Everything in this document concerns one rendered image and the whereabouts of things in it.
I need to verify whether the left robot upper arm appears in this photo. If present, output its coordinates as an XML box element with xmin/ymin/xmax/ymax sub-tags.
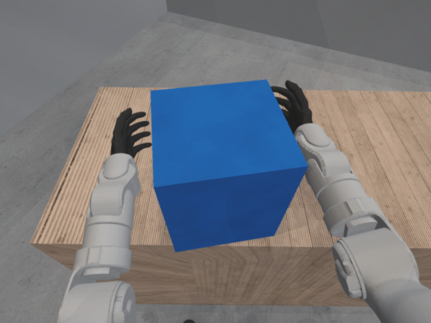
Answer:
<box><xmin>59</xmin><ymin>281</ymin><xmax>137</xmax><ymax>323</ymax></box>

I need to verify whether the right robot hand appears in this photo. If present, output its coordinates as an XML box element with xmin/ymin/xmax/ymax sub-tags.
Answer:
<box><xmin>271</xmin><ymin>80</ymin><xmax>313</xmax><ymax>135</ymax></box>

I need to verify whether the robot right forearm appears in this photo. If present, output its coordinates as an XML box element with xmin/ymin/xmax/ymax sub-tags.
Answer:
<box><xmin>294</xmin><ymin>123</ymin><xmax>420</xmax><ymax>280</ymax></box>

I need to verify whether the robot left forearm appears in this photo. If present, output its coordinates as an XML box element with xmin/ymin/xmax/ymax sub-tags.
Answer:
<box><xmin>57</xmin><ymin>153</ymin><xmax>141</xmax><ymax>323</ymax></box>

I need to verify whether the pedestal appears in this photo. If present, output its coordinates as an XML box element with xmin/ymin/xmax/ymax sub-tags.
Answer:
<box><xmin>30</xmin><ymin>87</ymin><xmax>431</xmax><ymax>307</ymax></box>

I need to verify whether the left robot hand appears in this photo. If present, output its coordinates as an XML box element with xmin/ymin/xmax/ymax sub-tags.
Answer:
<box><xmin>110</xmin><ymin>108</ymin><xmax>152</xmax><ymax>159</ymax></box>

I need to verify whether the right robot upper arm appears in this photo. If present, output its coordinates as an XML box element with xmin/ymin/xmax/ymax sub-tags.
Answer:
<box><xmin>332</xmin><ymin>227</ymin><xmax>431</xmax><ymax>323</ymax></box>

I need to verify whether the carton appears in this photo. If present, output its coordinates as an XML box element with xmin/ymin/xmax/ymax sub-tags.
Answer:
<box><xmin>150</xmin><ymin>79</ymin><xmax>308</xmax><ymax>252</ymax></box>

